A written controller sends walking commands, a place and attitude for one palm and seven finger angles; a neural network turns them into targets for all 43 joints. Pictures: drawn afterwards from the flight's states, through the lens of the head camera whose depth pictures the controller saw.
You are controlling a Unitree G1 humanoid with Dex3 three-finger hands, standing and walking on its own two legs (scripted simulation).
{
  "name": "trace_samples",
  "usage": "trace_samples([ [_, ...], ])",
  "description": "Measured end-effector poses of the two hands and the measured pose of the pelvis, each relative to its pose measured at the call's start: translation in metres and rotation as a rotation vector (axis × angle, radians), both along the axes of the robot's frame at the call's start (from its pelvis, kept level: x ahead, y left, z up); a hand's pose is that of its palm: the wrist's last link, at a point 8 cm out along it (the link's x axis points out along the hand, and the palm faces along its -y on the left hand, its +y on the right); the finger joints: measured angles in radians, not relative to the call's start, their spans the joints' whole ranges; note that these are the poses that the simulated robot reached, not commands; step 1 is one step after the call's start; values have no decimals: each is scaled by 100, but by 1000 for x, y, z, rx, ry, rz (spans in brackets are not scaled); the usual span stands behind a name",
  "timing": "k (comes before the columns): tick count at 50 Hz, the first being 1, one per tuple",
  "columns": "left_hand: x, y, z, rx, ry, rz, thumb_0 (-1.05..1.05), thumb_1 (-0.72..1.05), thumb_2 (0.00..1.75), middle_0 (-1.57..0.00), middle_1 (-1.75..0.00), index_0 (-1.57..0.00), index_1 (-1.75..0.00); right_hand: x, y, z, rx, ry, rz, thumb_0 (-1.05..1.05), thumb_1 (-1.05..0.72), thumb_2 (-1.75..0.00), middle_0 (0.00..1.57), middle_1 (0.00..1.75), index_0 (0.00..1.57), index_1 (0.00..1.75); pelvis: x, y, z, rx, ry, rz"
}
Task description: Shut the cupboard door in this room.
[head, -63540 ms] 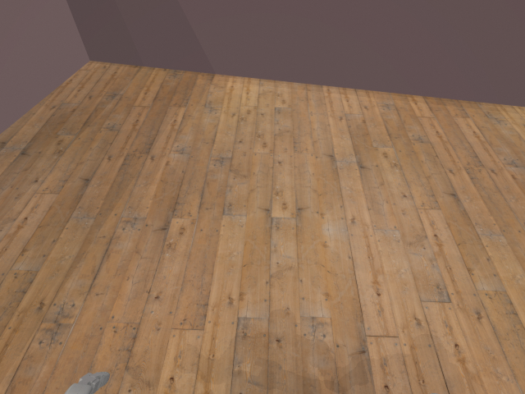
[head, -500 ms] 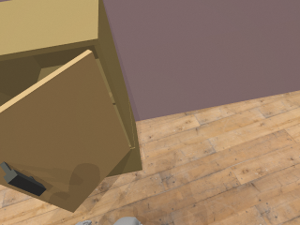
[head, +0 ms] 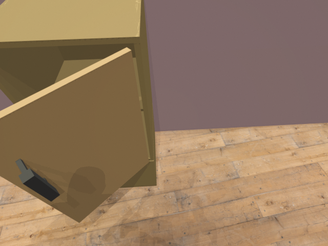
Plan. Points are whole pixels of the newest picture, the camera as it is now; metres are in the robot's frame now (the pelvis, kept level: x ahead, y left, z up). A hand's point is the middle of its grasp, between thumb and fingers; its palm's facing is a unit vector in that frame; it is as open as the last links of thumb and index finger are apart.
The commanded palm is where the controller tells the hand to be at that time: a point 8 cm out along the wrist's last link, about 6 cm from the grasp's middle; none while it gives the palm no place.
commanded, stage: turn or walk to find it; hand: left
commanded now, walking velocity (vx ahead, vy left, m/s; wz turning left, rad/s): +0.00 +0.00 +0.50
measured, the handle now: (37, 179) +0.24 +0.31 +0.03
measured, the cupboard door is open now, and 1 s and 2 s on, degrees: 42 42 42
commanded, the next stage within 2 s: stand and wait in 1.22 s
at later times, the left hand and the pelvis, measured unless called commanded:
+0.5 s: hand out of the picture -0.02 +0.25 -0.18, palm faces +0.29 -0.93 -0.23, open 7.4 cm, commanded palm none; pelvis -0.01 +0.04 +0.00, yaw +15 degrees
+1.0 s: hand out of the picture +0.02 +0.21 -0.14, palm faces +0.46 -0.84 -0.29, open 7.3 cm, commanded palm none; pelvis +0.00 -0.01 +0.00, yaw +30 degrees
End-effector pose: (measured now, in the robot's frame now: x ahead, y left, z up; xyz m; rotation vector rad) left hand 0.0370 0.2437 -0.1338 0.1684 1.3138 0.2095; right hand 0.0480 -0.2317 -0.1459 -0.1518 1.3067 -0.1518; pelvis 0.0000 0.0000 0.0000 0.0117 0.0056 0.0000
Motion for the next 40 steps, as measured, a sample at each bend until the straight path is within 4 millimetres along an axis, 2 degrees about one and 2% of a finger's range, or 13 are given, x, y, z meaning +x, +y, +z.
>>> trace_samples([
  [4,6,-6,9,34,-75,21,0,91,89,-20,-30,-20,-29,3,-13,-9,16,22,29,1,-92,-90,20,30,20,30,-4,-8,-2,2,-10,59],
  [11,-14,-4,15,40,-84,82,0,91,89,-20,-30,-20,-29,26,-16,-1,8,12,103,1,-91,-90,20,30,19,30,-8,-6,3,21,-16,133],
  [16,-40,12,2,16,-58,146,0,91,89,-20,-30,-20,-30,52,3,7,-15,-23,189,1,-91,-90,19,30,19,30,-11,6,-1,10,-10,185],
  [20,-67,35,-21,-10,-21,212,0,91,89,-20,-30,-20,-30,74,26,9,-48,-80,258,1,-91,-90,19,30,19,30,-13,24,-14,-4,-4,230],
  [24,-79,49,-20,-15,27,248,0,91,89,-20,-30,-20,-29,81,44,21,-62,-110,288,1,-91,-90,20,30,19,30,-14,34,-7,-22,0,245],
  [28,-73,58,-7,-14,-8,264,0,91,89,-20,-30,-20,-29,79,55,28,-65,-95,313,1,-91,-90,20,30,20,30,-14,40,3,-44,8,279],
  [33,-56,62,4,7,-72,279,0,91,89,-20,-30,-20,-29,73,59,25,-43,-60,336,1,-91,-90,20,30,20,30,-12,38,7,-42,12,321],
  [40,-26,48,15,46,-156,291,0,91,89,-20,-30,-20,-29,66,44,8,-7,8,359,1,-91,-90,20,30,20,30,-6,19,3,-27,14,395],
])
